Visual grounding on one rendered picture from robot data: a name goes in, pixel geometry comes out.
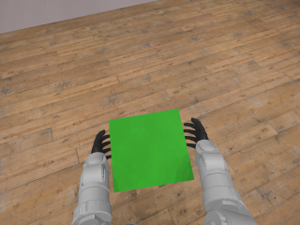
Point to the right robot forearm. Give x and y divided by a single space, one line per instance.
217 185

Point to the right robot hand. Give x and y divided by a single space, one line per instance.
199 132

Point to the carton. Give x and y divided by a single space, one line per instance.
149 150

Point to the left robot forearm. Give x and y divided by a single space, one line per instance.
94 192

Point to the robot right upper arm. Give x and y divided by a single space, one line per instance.
220 216

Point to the left robot hand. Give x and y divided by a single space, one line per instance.
99 144

